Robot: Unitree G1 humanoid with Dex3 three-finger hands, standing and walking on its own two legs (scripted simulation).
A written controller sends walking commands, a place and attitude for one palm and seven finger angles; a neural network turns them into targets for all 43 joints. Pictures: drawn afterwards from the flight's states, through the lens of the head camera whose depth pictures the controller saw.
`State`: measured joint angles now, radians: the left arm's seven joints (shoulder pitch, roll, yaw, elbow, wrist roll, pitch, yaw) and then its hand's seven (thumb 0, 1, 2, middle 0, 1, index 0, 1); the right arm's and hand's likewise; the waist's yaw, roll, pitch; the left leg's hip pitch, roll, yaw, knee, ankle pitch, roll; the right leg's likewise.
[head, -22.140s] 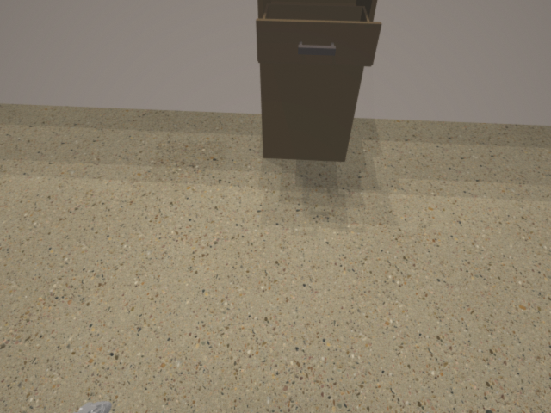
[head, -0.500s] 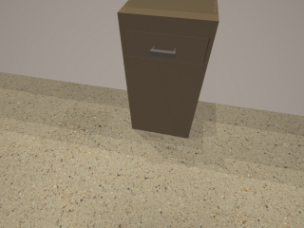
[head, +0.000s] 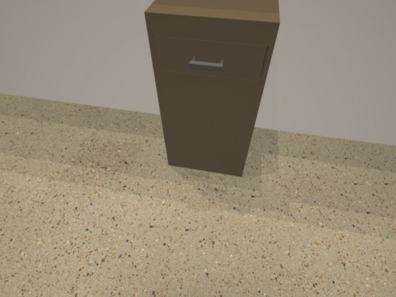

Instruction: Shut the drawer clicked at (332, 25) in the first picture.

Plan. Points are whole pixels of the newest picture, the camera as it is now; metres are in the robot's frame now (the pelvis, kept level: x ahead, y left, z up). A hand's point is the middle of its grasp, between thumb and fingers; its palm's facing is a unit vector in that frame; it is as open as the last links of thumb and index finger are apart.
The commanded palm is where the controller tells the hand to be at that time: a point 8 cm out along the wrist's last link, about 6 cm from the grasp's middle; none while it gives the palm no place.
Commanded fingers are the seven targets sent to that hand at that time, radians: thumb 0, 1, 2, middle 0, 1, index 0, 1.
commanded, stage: look to check the result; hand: left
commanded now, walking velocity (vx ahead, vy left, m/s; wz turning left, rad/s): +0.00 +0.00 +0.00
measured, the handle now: (206, 63) +0.91 +0.01 -0.01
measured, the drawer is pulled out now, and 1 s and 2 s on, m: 0.00 0.00 0.00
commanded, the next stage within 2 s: stand and wait in 0.38 s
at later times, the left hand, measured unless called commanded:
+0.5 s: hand out of the picture +0.04 +0.18 -0.17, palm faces +0.02 -0.97 -0.23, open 7.4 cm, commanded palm none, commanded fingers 0.00 0.90 0.90 -0.20 -0.30 -0.20 -0.30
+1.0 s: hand out of the picture +0.07 +0.20 -0.16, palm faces +0.01 -0.96 -0.27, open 7.4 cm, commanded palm none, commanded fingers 0.00 0.90 0.90 -0.20 -0.30 -0.20 -0.30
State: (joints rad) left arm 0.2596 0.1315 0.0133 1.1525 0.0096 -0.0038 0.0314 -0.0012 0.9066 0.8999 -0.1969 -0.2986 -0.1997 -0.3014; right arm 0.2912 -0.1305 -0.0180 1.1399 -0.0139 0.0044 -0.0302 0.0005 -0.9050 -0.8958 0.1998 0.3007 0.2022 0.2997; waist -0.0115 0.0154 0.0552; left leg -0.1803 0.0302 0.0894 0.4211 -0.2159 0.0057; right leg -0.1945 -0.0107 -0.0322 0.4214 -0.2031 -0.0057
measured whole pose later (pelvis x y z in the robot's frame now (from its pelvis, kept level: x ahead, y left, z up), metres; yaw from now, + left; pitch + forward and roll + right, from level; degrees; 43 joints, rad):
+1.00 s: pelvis +0.02 -0.01 +0.00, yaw +0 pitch -1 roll +0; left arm 0.15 0.24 0.02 1.14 0.01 -0.02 0.01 0.00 0.90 0.90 -0.20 -0.30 -0.20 -0.30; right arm 0.18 -0.24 -0.02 1.14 -0.02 0.00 -0.02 0.00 -0.90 -0.90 0.20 0.30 0.20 0.30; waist -0.01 0.02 0.05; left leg -0.13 0.05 0.08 0.35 -0.20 -0.02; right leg -0.14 0.01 -0.04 0.35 -0.19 -0.02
